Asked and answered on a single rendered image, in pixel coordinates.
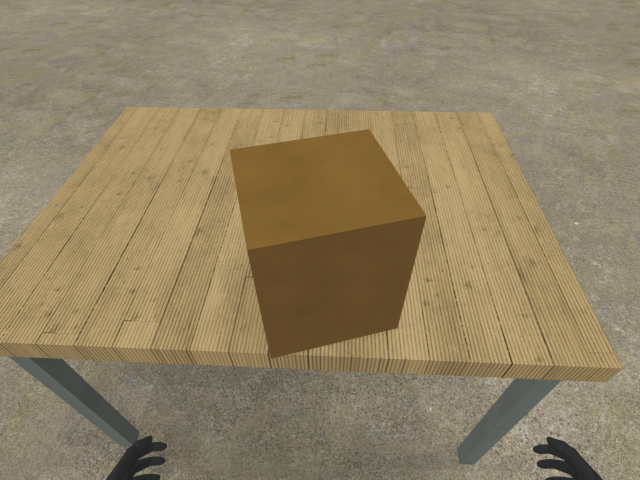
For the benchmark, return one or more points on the carton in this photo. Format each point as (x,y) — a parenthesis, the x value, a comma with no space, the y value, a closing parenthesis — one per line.
(332,233)

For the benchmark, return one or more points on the left robot hand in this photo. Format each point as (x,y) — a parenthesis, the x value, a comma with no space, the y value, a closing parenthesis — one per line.
(129,463)

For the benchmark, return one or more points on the table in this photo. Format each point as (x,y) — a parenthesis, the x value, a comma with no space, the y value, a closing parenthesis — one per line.
(141,257)

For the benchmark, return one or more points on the right robot hand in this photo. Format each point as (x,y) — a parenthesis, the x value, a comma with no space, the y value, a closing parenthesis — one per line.
(574,464)

